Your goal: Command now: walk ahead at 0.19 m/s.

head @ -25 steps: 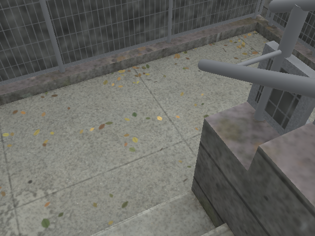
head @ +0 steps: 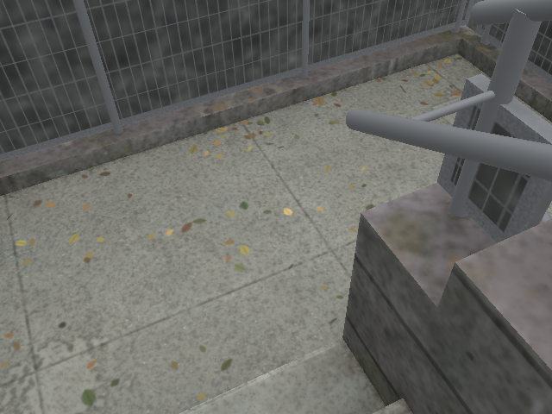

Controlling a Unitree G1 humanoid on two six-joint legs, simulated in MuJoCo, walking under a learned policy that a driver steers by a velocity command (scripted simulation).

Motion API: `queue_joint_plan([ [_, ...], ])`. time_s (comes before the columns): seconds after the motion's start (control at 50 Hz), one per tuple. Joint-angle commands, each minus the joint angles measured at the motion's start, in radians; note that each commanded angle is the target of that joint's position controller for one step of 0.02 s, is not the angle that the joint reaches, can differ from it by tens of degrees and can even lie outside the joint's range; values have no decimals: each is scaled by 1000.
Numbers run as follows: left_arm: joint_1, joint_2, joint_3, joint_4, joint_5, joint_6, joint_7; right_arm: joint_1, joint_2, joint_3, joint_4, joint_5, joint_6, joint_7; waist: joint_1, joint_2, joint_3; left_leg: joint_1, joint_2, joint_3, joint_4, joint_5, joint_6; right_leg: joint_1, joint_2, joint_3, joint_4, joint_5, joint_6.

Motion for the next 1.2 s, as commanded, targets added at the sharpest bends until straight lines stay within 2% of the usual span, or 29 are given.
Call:
queue_joint_plan([
  [0.02, 4, 103, 26, -45, -3, -9, 6, 7, -118, -30, -47, 15, -25, -8, -3, 22, 78, -94, 98, -128, -103, -283, 51, -80, 41, -57, 14, -174, -63],
  [0.14, -12, 90, 35, -55, -6, -92, -35, 96, -161, -55, -48, 43, -66, -14, -20, 63, 140, -54, 205, -265, -37, -290, 148, -239, 27, -94, 164, -170, -128],
  [0.2, 194, 123, 49, 3, 12, -120, -44, 106, -127, -49, -71, 27, -82, -20, 39, -29, 78, -203, 105, -159, 260, -43, 107, -77, -8, -11, 192, 30, -183],
  [0.24, 485, 237, 86, 85, 23, -116, -52, 15, -49, -33, -118, 29, -102, -12, 149, -256, 23, -652, -66, -18, 780, -280, -6, 250, -254, 473, -9, 32, -391],
  [0.26, 493, 240, 84, 106, 4, -135, -59, -31, -44, -32, -145, 42, -127, -8, 138, -216, 69, -846, -26, -147, 919, -482, 2, 273, -382, 653, -78, 25, -453],
  [0.3, 339, 201, 72, 61, -13, -135, -53, 8, -92, -42, -139, 30, -143, -2, 74, -82, 85, -915, 93, -166, 924, -290, 16, 237, -350, 494, -13, 59, -372],
  [0.34, 260, 137, 44, 26, 12, -118, -30, -21, -116, -51, -145, 7, -132, 12, 55, -36, 40, -779, 135, -89, 819, -73, -5, 104, -270, 298, -3, 147, -296],
  [0.44, 238, 90, 5, 15, -11, -117, 49, -88, -57, -40, -166, -21, -126, 58, 51, -139, 64, -532, 125, -64, 348, 632, -28, -165, -84, 14, 143, -11, -155],
  [0.5, 208, 181, 22, -12, -11, -100, 66, -157, -49, -34, -200, 20, -109, 73, 61, -168, 41, -214, 67, -21, 311, 664, -72, -373, -65, -14, 174, -115, -159],
  [0.54, 163, 165, 20, -34, -12, -96, 57, 38, -103, -55, -126, 23, -78, 45, -31, -184, 0, -81, 79, -6, 416, 577, -95, -393, -82, -13, 337, -24, -136],
  [0.6, -5, 188, 42, -50, -1, -100, 19, 525, -182, -98, 50, -5, -72, 9, -328, 39, -31, 168, 148, 64, 90, 657, -1, -333, -2, -58, 1169, 118, -30],
  [0.62, 106, 52, 25, -33, 19, -108, 17, 494, -166, -73, 73, -21, -93, 18, -255, 322, 61, 200, 279, -112, 18, 866, 74, -577, 146, -24, 1635, -618, -21],
  [0.64, 388, -39, 9, -20, -3, -128, -8, 417, -159, -29, 75, -44, -115, 39, -27, 576, 15, 306, 308, -122, 420, 1550, 47, -814, 153, 109, 1781, -639, -80],
  [0.66, 421, -13, 8, -32, -12, -138, -19, 440, -126, -26, 113, -32, -107, 59, -13, 519, -88, 336, 339, -185, 406, 1543, 58, -885, 140, 94, 1787, -562, -90],
  [0.68, 364, 0, 9, -60, -18, -137, -12, 439, -117, -22, 125, -6, -103, 78, -8, 284, -109, 248, 370, -255, 319, 1195, 116, -911, 115, 39, 1717, -460, -97],
  [0.7, 334, -6, 0, -114, -25, -129, -1, 330, -211, -40, 127, 10, -92, 84, 67, 164, -138, 137, 460, -434, 207, 757, 227, -914, 59, -57, 1698, -352, -97],
  [0.74, 140, 56, 1, -153, -41, -80, 4, 134, -128, -4, 91, -23, -114, 73, 96, -42, 29, -197, 499, -574, 129, 371, 290, -864, -57, 34, 1452, -212, -113],
  [0.76, 82, 83, 8, -178, -35, -74, 8, 97, -78, 15, 91, -24, -134, 61, 104, -35, 80, -254, 425, -488, 137, 338, 221, -859, -71, 72, 1232, -78, -126],
  [0.82, -35, 59, 4, -222, 44, -77, -9, 127, -126, 9, 115, -13, -137, -2, 91, 81, 62, -389, 275, -259, 100, 449, 173, -571, -70, -20, 678, 269, -84],
  [0.86, 29, 42, 1, -188, 30, -67, -37, 189, -178, -11, 143, -17, -131, -6, 91, 93, 7, -346, 298, -255, 151, 564, 197, -476, -42, -63, 749, 333, -85],
  [0.9, -181, 63, -3, -250, 19, -88, -59, 332, -98, 0, 189, 36, -132, -30, -20, 37, 88, 30, 308, -284, 233, 428, 181, -863, -68, 5, 522, 408, -119],
  [0.96, -435, 9, -23, -329, 42, -124, -132, 399, -53, 12, 185, 12, -125, -42, -122, 5, 129, -40, 212, -175, 273, 161, 127, -680, -27, -86, 90, 733, -112],
  [1.0, -423, -12, -28, -341, 28, -99, -148, 368, -83, 3, 191, 10, -111, -21, -114, 41, 114, -267, 200, -144, 253, 72, 121, -379, 8, -113, 117, 784, -104],
  [1.06, -324, 71, -12, -341, 2, -81, -100, 329, -83, -5, 162, 39, -99, -8, -88, 29, 169, -170, 175, -160, 377, 124, 116, -337, -4, -74, 12, 590, -85],
  [1.1, -191, 126, 17, -298, -21, -70, -63, 322, -94, -12, 177, 11, -93, -3, -39, 56, 114, 15, 159, -152, 579, 312, 89, -271, -15, -82, -56, 507, -70],
  [1.14, 105, 164, 52, -211, -4, -65, -68, 275, -83, -32, 216, 14, -95, 7, 136, 37, -53, -153, 72, -106, 1055, 375, 41, 173, -43, -118, 5, 570, -118],
  [1.16, 324, 190, 42, -111, 32, -77, -103, 290, -7, -27, 196, 31, -131, 18, 192, -181, -111, -500, -64, -105, 1491, -413, -6, 499, -156, -48, 230, 933, -192],
  [1.18, 335, 196, 41, -109, 38, -83, -118, 453, -13, -28, 189, 51, -147, 13, 100, -317, -208, -686, -70, -212, 1647, -636, -47, 635, -302, 182, 361, 1135, -328],
  [1.2, 324, 222, 65, -100, -8, -87, -120, 402, -12, -10, 113, 50, -145, 16, 108, -292, -281, -809, -18, -207, 1561, -500, -57, 628, -383, 391, 229, 559, -422],
])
